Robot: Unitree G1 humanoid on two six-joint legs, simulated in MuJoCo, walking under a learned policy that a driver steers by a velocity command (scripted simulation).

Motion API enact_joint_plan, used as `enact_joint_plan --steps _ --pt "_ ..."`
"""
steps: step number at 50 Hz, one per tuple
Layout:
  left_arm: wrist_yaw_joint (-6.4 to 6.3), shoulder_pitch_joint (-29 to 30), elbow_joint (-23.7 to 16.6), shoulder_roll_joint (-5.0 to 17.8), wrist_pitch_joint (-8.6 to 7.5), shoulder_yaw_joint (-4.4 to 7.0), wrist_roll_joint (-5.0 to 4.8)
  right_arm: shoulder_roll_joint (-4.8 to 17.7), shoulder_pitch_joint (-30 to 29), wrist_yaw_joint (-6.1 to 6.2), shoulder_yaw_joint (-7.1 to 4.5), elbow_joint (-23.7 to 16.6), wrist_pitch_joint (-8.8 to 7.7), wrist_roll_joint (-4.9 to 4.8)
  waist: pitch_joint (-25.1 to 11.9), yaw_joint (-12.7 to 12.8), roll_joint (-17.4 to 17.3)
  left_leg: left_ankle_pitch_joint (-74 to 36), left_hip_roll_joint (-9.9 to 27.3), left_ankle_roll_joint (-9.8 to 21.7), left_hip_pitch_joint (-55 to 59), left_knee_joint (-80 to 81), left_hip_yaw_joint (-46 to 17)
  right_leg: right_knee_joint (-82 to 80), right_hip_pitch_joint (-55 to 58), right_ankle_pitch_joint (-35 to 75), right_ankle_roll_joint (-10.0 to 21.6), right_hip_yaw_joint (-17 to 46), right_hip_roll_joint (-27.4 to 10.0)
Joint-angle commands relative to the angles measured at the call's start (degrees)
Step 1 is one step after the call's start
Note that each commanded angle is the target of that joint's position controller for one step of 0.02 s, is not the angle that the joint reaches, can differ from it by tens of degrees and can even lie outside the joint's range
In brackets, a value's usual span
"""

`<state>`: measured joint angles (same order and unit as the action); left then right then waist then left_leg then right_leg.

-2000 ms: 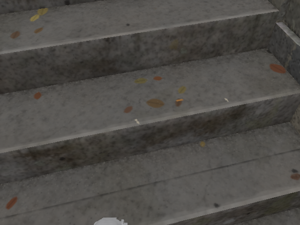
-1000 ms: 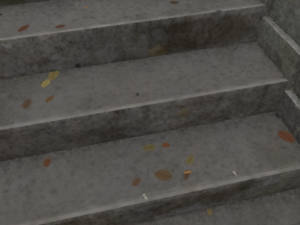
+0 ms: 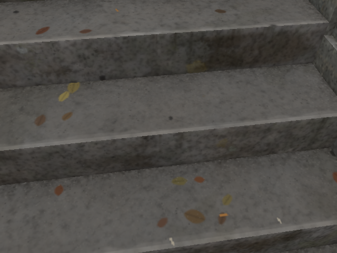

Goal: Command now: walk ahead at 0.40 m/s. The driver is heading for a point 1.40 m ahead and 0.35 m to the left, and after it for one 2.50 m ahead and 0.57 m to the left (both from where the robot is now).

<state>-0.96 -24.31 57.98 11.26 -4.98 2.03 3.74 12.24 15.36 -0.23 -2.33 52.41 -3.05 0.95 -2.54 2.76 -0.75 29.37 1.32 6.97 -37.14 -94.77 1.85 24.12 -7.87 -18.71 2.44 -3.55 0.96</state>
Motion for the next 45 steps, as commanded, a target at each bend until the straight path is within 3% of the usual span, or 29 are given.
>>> enact_joint_plan --steps 1,3,6,7,8,10,11,12,13,14,15,16,18,22,23,26,27,28,31,32,34,36,37,39,40,41,42,43,45 --pt "2.50 -16.3 9.9 -3.2 2.03 -3.21 4.48 -5.0 -11.1 -3.33 3.02 -12.0 1.06 2.08 9.6 1.9 3.0 6.5 1.6 11.2 -52.9 -42.4 -12.8 -11.1 17.0 3.3 17.6 27.0 -26.3" --pt "3.68 -7.9 9.4 -3.5 1.19 -4.18 4.45 -6.3 -15.0 -4.97 5.31 -17.8 1.82 3.50 6.5 -3.1 -0.8 8.2 2.9 14.0 -55.1 -37.7 -10.1 -13.6 6.5 -0.6 13.7 16.5 -21.5" --pt "4.86 9.8 0.6 6.0 -1.29 -3.04 4.83 2.0 -25.3 -2.71 4.60 -24.4 3.71 -0.02 1.1 -9.7 -1.9 -7.8 5.9 9.7 -8.7 0.8 -2.3 -30.6 -36.3 -2.7 8.3 4.4 -11.7" --pt "1.57 4.3 2.5 8.6 -2.35 -1.15 -7.07 -3.6 -18.2 -0.43 5.78 -22.5 3.93 -1.55 10.1 -7.2 7.5 -3.7 2.8 2.6 -1.2 10.7 9.3 -36.1 -33.0 5.1 9.1 1.1 -11.7" --pt "0.14 -0.6 3.4 7.7 -2.80 -1.89 -8.83 -3.3 -13.3 0.84 5.58 -18.9 3.50 -2.99 5.8 -6.1 8.7 0.8 0.4 1.8 10.4 11.8 11.9 -29.3 -30.2 34.5 10.6 -0.6 -11.1" --pt "-0.66 -3.8 5.4 12.6 -2.28 -0.40 -7.59 -1.2 8.6 2.56 3.14 -11.3 2.80 -2.50 -7.9 -15.5 11.5 0.6 -5.2 2.2 20.0 21.1 11.7 1.3 -8.4 87.5 8.6 -3.7 -13.4" --pt "0.06 -1.7 3.1 13.0 -2.10 0.72 -6.05 3.1 15.7 2.70 1.50 -9.1 1.81 -0.62 -12.0 -18.0 8.9 4.9 -3.4 2.5 24.3 34.6 -0.4 20.4 -8.1 77.0 5.4 -1.3 -11.1" --pt "9.65 -1.6 -1.7 -1.4 -1.71 -3.15 5.27 13.1 20.2 -1.20 0.76 -4.3 2.53 3.74 -22.2 -15.5 -19.3 -3.9 10.6 15.0 45.0 60.8 -40.3 34.5 -41.6 24.4 9.2 10.3 -0.7" --pt "11.06 1.1 -0.4 6.1 -0.63 1.26 0.55 17.4 29.4 -2.24 -1.25 -3.1 3.26 6.11 -13.0 -19.0 -15.1 26.6 14.6 11.6 33.9 75.6 -65.3 62.4 -47.0 22.3 9.4 26.0 5.8" --pt "9.82 5.1 -0.3 4.4 -0.70 2.34 -2.37 14.8 25.2 -3.00 -0.81 -0.5 2.33 4.25 1.4 -15.5 -16.9 37.0 14.4 7.2 20.0 76.6 -59.2 79.1 -56.1 24.5 11.1 25.8 5.8" --pt "7.49 5.4 -1.0 -0.1 -0.48 0.85 -2.86 10.1 14.5 -3.56 0.04 1.4 1.25 1.98 5.2 -8.0 -13.1 28.0 13.7 8.4 9.0 72.3 -48.0 85.6 -56.4 27.2 11.4 21.5 3.9" --pt "4.42 7.8 -10.7 -4.0 -1.55 -0.27 1.81 0.2 1.1 -0.07 0.26 0.5 0.17 -1.66 -0.3 0.9 -2.0 26.5 13.9 1.7 10.6 72.2 -37.7 85.7 -50.0 21.1 6.3 11.8 2.1" --pt "2.60 9.5 -13.7 -7.4 0.65 -1.73 0.06 -7.2 -2.1 1.20 2.54 5.0 -2.15 0.59 2.4 4.9 -2.8 16.0 11.8 -0.5 0.3 70.2 -24.8 93.7 -51.2 19.1 4.4 10.6 -0.4" --pt "0.76 14.6 -17.5 -6.9 2.72 -2.91 -1.93 -3.4 2.1 0.24 1.44 7.9 -4.42 0.39 7.7 4.1 2.1 3.1 9.7 1.7 -2.8 75.9 -13.2 85.2 -54.5 19.8 2.9 7.1 -2.6" --pt "4.62 13.3 -12.6 -0.3 4.06 -2.95 -6.07 -1.2 1.3 -2.28 2.20 5.7 -3.24 7.90 2.6 -0.7 -3.6 -0.5 9.5 5.9 -0.1 79.5 -15.9 99.2 -58.7 20.4 10.2 9.4 -0.7" --pt "5.04 20.0 -14.2 -2.5 2.94 -4.36 -1.68 -4.3 16.8 -3.38 4.11 13.8 -1.60 7.58 3.5 -3.9 2.0 -4.7 13.0 6.9 27.4 76.7 -17.0 105.6 -87.3 17.2 17.6 16.2 0.4" --pt "0.99 24.5 -19.4 -10.8 1.79 -4.78 -3.22 0.2 15.4 -0.78 1.53 11.7 -4.20 -1.91 7.5 -1.6 0.7 -0.3 12.6 3.3 24.6 79.9 -13.0 105.1 -81.1 7.1 8.7 6.8 0.4" --pt "-0.17 30.3 -21.8 -9.3 1.54 -5.39 -3.20 -0.8 15.5 0.26 2.75 12.1 -5.27 -2.31 9.1 -2.7 5.0 -0.1 12.0 3.0 21.9 82.4 -12.0 100.9 -79.9 5.0 5.9 4.1 -1.7" --pt "0.67 39.2 -29.6 -6.4 3.56 -5.09 -2.62 0.4 19.1 2.55 2.09 12.9 -5.79 -1.40 8.6 -5.3 -1.3 -1.8 11.4 3.7 25.8 92.3 -9.3 84.2 -74.3 1.4 2.7 -2.2 -7.1" --pt "3.37 39.8 -26.6 -3.6 6.98 -6.29 -2.70 -3.0 31.6 -2.14 4.46 16.3 -3.61 8.21 -7.2 -9.6 -12.8 -10.2 13.5 5.1 37.9 87.3 -10.9 81.4 -83.1 15.8 11.0 2.7 -8.7" --pt "5.04 47.6 -27.7 -2.8 9.31 -5.96 0.42 -4.2 28.2 -5.96 4.32 15.5 -2.18 5.63 -1.7 -9.0 -6.2 -25.1 14.6 6.7 34.8 94.2 -6.1 68.0 -74.8 -0.9 13.8 -3.8 -7.9" --pt "7.29 43.0 -25.8 -4.4 9.32 -6.40 0.09 1.3 19.0 -7.06 4.50 11.7 -3.27 2.87 -6.0 -1.7 -11.7 -66.5 14.4 10.5 24.0 90.8 1.0 65.4 -48.9 -0.9 11.4 -9.5 -3.9" --pt "3.98 28.6 -20.2 -6.7 5.82 -5.44 -3.67 5.3 17.6 -0.02 0.65 8.6 -4.25 -3.27 -4.2 -1.6 -1.0 -77.3 10.5 6.6 30.4 87.1 5.2 51.6 -37.0 -11.4 8.8 -16.2 -0.2" --pt "1.40 15.5 -14.9 -6.6 3.15 -4.38 -6.50 9.8 21.7 2.69 0.19 10.5 -4.93 -3.50 -10.8 4.1 -8.6 -105.9 15.2 5.7 38.7 66.1 2.3 37.9 -20.2 -12.2 7.7 -13.7 4.8" --pt "3.81 16.3 -15.4 0.4 6.04 -3.36 -1.57 7.5 17.8 -5.92 1.45 13.3 -4.00 7.07 -13.5 8.5 -17.1 -105.0 14.6 5.7 25.8 58.3 -3.0 29.4 -10.0 10.2 10.5 3.4 2.1" --pt "3.95 3.8 -11.3 6.0 6.12 -2.51 -2.56 1.2 21.9 -9.27 1.87 8.9 -4.43 7.41 -23.8 8.6 4.9 -65.4 2.2 3.7 -1.6 37.1 -7.0 14.2 17.8 2.1 20.3 33.4 -11.1" --pt "4.11 -10.5 -6.8 12.4 7.56 0.16 1.18 3.4 19.3 -10.53 -0.38 12.0 -3.11 2.60 -22.7 13.3 10.0 -36.9 -6.5 1.9 -7.7 2.6 -19.9 -3.7 10.8 -2.5 23.4 62.2 -19.1" --pt "1.42 4.7 -6.2 11.8 4.17 3.11 -3.55 1.2 10.1 -4.44 -2.05 0.7 -6.76 -0.58 -21.0 3.1 8.1 -25.7 -4.3 -0.3 -6.3 -15.1 -13.9 -3.9 5.3 -12.4 18.6 51.2 -20.2" --pt "0.74 9.6 -0.7 1.6 0.79 1.02 -3.44 -5.7 -1.7 -0.75 0.08 -7.3 -6.82 1.23 -3.2 -1.7 -2.0 -27.3 -0.8 0.5 -16.9 -22.6 -9.0 -0.4 -13.9 -20.8 12.8 35.6 -18.0"
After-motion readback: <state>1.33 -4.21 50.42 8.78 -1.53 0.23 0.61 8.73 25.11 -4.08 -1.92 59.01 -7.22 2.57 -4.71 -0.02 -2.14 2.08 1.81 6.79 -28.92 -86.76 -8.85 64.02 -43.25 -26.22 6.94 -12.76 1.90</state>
